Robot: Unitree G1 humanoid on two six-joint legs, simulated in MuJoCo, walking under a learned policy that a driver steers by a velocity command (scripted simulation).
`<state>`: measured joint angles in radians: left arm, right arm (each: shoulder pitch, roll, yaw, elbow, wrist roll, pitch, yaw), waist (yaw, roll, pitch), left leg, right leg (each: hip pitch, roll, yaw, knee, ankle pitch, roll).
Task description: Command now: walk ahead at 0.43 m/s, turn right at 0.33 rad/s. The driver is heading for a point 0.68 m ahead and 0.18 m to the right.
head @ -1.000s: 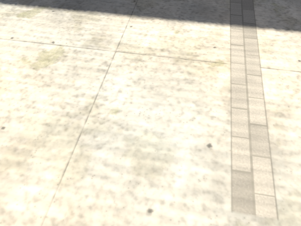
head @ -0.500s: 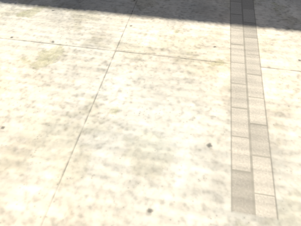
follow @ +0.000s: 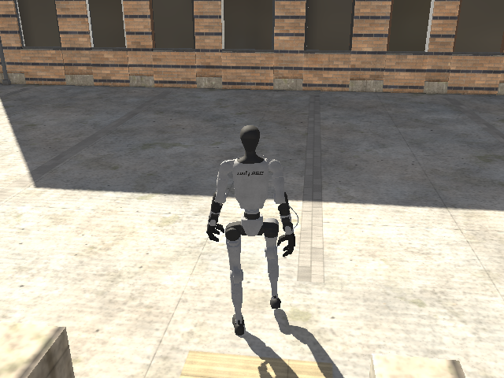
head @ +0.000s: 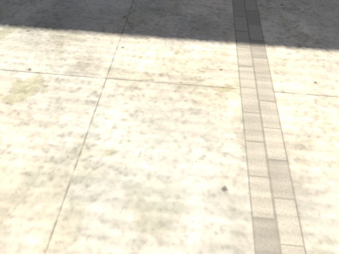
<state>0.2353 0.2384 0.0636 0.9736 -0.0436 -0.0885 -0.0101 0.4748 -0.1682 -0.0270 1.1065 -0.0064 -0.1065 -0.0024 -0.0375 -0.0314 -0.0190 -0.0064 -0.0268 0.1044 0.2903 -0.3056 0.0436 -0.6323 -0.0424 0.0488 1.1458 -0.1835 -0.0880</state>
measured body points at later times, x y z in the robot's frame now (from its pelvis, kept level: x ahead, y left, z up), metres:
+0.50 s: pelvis +0.28 -0.07 +0.00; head +0.30 -0.08 +0.45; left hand +0.42 +0.18 -0.12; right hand +0.38 -0.36 -0.10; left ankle +0.40 +0.11 -0.66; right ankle +0.28 -0.12 -0.74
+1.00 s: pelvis +0.54 -0.09 +0.01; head +0.58 -0.09 +0.45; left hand +0.79 +0.09 -0.11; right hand +0.49 -0.35 -0.12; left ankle +0.59 +0.00 -0.74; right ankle +0.55 -0.26 -0.69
